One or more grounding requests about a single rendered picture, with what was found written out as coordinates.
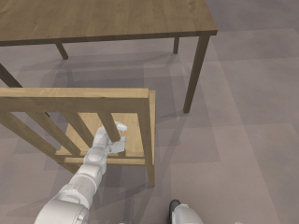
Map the left robot forearm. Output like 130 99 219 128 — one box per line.
34 146 107 224

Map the left robot hand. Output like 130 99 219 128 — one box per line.
93 120 128 154

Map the robot right foot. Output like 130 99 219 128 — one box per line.
169 199 181 224

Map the table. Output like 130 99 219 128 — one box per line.
0 0 218 117

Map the left robot upper arm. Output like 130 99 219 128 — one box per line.
36 199 89 224

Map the robot right thigh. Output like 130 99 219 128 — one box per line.
172 207 204 224

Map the chair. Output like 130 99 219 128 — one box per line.
0 87 156 187

